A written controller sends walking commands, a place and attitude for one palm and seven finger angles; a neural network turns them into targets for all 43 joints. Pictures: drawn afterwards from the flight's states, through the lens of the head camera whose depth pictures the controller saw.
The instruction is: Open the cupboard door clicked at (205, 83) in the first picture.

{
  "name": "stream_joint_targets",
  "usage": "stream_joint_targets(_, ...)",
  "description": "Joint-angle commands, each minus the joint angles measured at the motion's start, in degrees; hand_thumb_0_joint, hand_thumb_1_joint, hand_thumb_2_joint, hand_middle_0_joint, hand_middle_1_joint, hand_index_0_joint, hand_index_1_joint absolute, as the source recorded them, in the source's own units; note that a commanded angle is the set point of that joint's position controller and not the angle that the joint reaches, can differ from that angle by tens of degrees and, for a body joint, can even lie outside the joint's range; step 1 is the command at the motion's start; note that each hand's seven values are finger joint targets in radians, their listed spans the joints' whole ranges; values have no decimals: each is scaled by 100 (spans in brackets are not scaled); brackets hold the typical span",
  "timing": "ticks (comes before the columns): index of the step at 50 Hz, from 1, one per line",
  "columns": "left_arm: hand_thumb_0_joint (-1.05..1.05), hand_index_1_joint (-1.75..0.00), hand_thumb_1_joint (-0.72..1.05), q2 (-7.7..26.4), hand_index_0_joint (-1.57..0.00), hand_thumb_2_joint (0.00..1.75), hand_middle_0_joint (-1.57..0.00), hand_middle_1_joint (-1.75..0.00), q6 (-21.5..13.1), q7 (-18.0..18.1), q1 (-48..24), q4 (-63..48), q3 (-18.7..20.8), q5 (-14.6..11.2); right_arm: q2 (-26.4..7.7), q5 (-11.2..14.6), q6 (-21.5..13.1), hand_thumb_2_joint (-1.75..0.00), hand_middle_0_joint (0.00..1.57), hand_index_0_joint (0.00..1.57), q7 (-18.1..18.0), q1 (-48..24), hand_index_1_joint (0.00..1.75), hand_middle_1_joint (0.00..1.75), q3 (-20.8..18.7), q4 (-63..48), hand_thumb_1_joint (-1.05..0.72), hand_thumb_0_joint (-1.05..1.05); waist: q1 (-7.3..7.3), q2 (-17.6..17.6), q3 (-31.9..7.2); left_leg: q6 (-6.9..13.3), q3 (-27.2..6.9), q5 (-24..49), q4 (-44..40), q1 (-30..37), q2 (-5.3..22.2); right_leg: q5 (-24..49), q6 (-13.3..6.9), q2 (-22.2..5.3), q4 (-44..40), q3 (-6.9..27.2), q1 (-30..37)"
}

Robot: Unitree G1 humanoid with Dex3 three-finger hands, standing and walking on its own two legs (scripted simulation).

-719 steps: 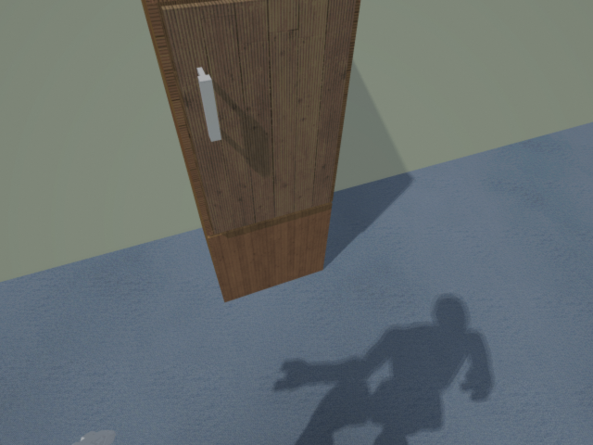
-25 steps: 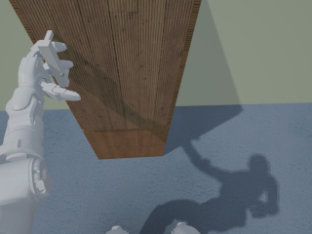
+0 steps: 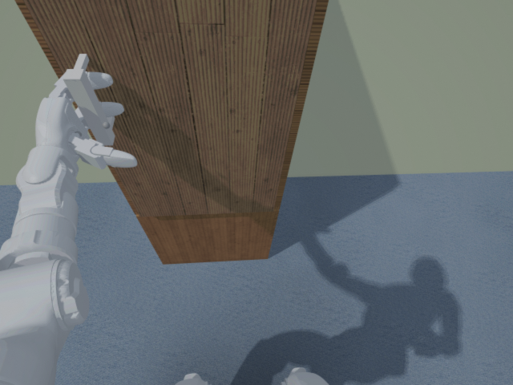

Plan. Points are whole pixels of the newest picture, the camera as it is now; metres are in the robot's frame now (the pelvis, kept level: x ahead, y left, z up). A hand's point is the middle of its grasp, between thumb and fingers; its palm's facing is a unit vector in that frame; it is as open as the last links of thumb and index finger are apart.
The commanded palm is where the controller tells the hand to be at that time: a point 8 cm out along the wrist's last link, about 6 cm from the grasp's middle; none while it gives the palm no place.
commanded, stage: close the thumb around the handle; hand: left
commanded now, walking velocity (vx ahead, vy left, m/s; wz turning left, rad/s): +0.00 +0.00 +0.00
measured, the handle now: (95, 102) +0.53 +0.24 +0.12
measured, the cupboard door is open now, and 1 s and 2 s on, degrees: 0 1 43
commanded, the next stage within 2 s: pull the door open along its arc in 0.76 s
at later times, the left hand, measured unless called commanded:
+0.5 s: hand (104, 124) +0.48 +0.21 +0.12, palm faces +0.02 -1.00 +0.00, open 8.8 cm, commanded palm +0.46 +0.25 +0.12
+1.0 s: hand (103, 125) +0.47 +0.21 +0.12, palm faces +0.02 -1.00 +0.00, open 5.7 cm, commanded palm +0.43 +0.26 +0.12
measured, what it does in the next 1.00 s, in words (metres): stands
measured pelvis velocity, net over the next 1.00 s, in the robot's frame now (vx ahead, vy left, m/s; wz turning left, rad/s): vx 0.00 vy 0.00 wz -0.01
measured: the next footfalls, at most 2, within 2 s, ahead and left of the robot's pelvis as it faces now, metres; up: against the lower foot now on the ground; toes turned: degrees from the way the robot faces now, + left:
none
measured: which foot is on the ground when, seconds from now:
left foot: down 0.00-1.00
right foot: down 0.00-1.00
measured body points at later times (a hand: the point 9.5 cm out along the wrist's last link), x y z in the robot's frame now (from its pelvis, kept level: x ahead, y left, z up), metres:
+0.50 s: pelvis +0.00 +0.00 +0.00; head +0.08 +0.01 +0.44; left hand +0.47 +0.26 +0.12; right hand +0.03 -0.27 -0.11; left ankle +0.00 +0.12 -0.70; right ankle +0.01 -0.13 -0.70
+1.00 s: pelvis +0.00 +0.00 +0.00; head +0.08 +0.01 +0.44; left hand +0.47 +0.26 +0.12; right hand +0.03 -0.27 -0.11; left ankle +0.00 +0.12 -0.70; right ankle +0.01 -0.13 -0.70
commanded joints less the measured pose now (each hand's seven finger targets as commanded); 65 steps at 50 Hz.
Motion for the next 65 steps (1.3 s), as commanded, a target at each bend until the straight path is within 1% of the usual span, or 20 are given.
stream_joint_targets(1, 0, -120, -50, 1575, -30, 30, -30, -120, -356, -41, -2603, -1165, 233, -102, -941, -6, -113, -90, 20, 20, -119, 657, 30, 30, -340, -409, -90, 0, -71, 350, -2140, 208, -146, 1759, -483, 1340, -300, 1950, -146, 291, -432, 45, 945)
stream_joint_targets(7, 0, -122, -28, 1397, -32, 40, -32, -122, -444, -113, -2495, -1498, 123, -145, -903, 3, -115, -90, 20, 20, -96, 626, 30, 30, -368, -421, -90, 0, -11, 725, -2453, 159, -169, 2244, -431, 1751, -272, 2191, -166, 304, -356, 5, 877)
stream_joint_targets(12, 0, -125, 0, 1293, -34, 52, -34, -125, -276, -73, -2470, -1296, 37, -162, -926, 17, -75, -90, 20, 20, -105, 611, 30, 30, -360, -432, -90, 0, -87, 333, -2024, 188, -160, 1866, -532, 1405, -276, 1988, -138, 295, -435, -11, 843)
stream_joint_targets(15, 0, -127, 17, 1218, -35, 59, -35, -127, -258, -25, -2594, -1209, -55, -90, -922, 1, -88, -90, 20, 20, -106, 623, 30, 30, -359, -407, -90, 0, -120, 440, -1930, 177, -186, 1669, -553, 1416, -278, 1742, -149, 282, -470, -11, 695)
stream_joint_targets(22, 0, -131, 56, 1466, -38, 76, -38, -131, -377, -38, -2638, -1171, 142, -77, -939, -11, -118, -90, 20, 20, -107, 662, 30, 30, -349, -391, -90, 0, -57, 439, -2272, 176, -199, 1830, -481, 1471, -292, 1894, -160, 286, -390, 18, 830)
stream_joint_targets(25, 0, -133, 73, 1214, -39, 83, -39, -133, -373, -50, -2792, -1200, -67, -96, -926, -7, -132, -90, 20, 20, -102, 636, 30, 30, -348, -382, -90, 0, -142, 492, -2105, 164, -210, 1674, -502, 1510, -276, 1688, -153, 294, -426, -10, 626)
stream_joint_targets(28, 0, -135, 90, 1203, -40, 90, -40, -135, -391, -23, -2684, -1240, -22, -108, -919, -15, -139, -90, 20, 20, -97, 648, 30, 30, -358, -383, -90, 0, -94, 506, -2303, 163, -210, 1850, -471, 1624, -277, 1819, -156, 300, -402, -8, 693)
stream_joint_targets(31, 0, -135, 90, 1524, -40, 90, -40, -135, -420, -18, -2583, -1335, 227, -109, -955, -30, -127, -90, 20, 20, -103, 695, 30, 30, -366, -382, -90, 0, -16, 361, -2413, 178, -222, 1991, -463, 1546, -283, 2001, -169, 305, -361, -10, 928)
stream_joint_targets(32, 0, -135, 90, 1412, -40, 90, -40, -135, -419, -40, -2523, -1401, 157, -117, -922, -17, -125, -90, 20, 20, -96, 640, 30, 30, -363, -413, -90, 0, 1, 558, -2473, 170, -170, 2037, -463, 1592, -290, 2071, -158, 298, -366, 14, 938)
stream_joint_targets(37, 0, -135, 90, 1353, -40, 90, -40, -135, -381, -18, -2536, -1347, 85, -114, -929, -7, -94, -90, 20, 20, -100, 620, 30, 30, -360, -402, -90, 0, -65, 449, -2086, 169, -205, 1816, -519, 1484, -267, 1835, -158, 307, -417, -25, 745)
stream_joint_targets(42, 0, -135, 90, 1312, -40, 90, -40, -135, -385, 4, -2700, -1364, -12, -66, -933, -8, -105, -90, 20, 20, -113, 635, 30, 30, -366, -374, -90, 0, -116, 524, -2191, 165, -222, 1819, -514, 1560, -270, 1807, -156, 287, -409, -12, 705)
stream_joint_targets(43, 0, -135, 90, 1267, -40, 90, -40, -135, -365, 0, -2676, -1310, -12, -64, -920, -18, -110, -90, 20, 20, -112, 638, 30, 30, -366, -361, -90, 0, -96, 611, -2201, 159, -214, 1838, -495, 1607, -274, 1807, -160, 288, -408, -14, 671)
stream_joint_targets(44, 0, -135, 90, 1591, -40, 90, -40, -135, -353, -2, -2476, -1170, 237, -38, -960, -16, -98, -90, 20, 20, -123, 671, 30, 30, -366, -362, -90, 0, -16, 460, -2179, 158, -225, 1814, -498, 1489, -270, 1792, -171, 288, -398, -12, 748)
stream_joint_targets(48, 0, -135, 90, 1406, -40, 90, -40, -135, -359, -96, -1909, -1460, 201, -140, -915, 0, -80, -90, 20, 20, -102, 547, 30, 30, -370, -527, -90, 0, 135, 525, -2332, 157, -136, 2040, -520, 1535, -286, 2079, -171, 283, -356, -6, 1004)
stream_joint_targets(55, 0, -135, 90, 1094, -40, 90, -40, -135, -114, -184, -371, -2464, 223, -482, -842, 107, -67, -90, 20, 20, -69, 241, 30, 30, -391, -916, -90, 0, 439, 184, -2280, 186, 14, 2242, -685, 1459, -300, 2547, -178, 300, -432, 3, 1676)
stream_joint_targets(57, 0, -135, 90, 1021, -40, 90, -40, -135, -60, -146, 172, -2993, 248, -557, -802, 135, -94, -90, 20, 20, -52, 119, 30, 30, -386, -1025, -90, 0, 547, 337, -2265, 178, 26, 2467, -739, 1565, -292, 2672, -187, 288, -429, -5, 1778)
stream_joint_targets(61, 0, -135, 90, 510, -40, 90, -40, -135, 145, -68, 1612, -4032, 77, -770, -716, 184, -215, -90, 20, 20, 11, -198, 30, 30, -389, -1255, -90, 0, 702, 45, -2022, 191, 93, 2527, -862, 1581, -307, 2855, -177, 270, -499, -39, 2125)
stream_joint_targets(63, 0, -135, 90, 206, -40, 90, -40, -135, 255, 1, 2294, -4795, -59, -855, -640, 200, -296, -90, 20, 20, 46, -405, 30, 30, -374, -1368, -90, 0, 788, 282, -1968, 158, 110, 2661, -945, 1716, -312, 2954, -167, 238, -506, -57, 2192)
stream_joint_targets(64, 0, -135, 90, -19, -40, 90, -40, -135, 394, 801, 2242, -5348, 553, -1165, -426, 186, -393, -90, 20, 20, 84, -705, 30, 30, -346, -1401, -90, 0, 1255, 137, -1767, 76, 97, 2424, -1021, 1467, -362, 2626, -150, 249, -603, -167, 2147)
stream_joint_targets(65, 0, -135, 90, -624, -40, 90, -40, -135, 515, 1218, 2622, -5559, 70, -1079, -426, 168, -477, -90, 20, 20, 126, -785, 30, 30, -351, -1375, -90, 0, 1023, 73, -1542, 48, 128, 2239, -1112, 1591, -347, 2441, -135, 265, -668, -210, 2075)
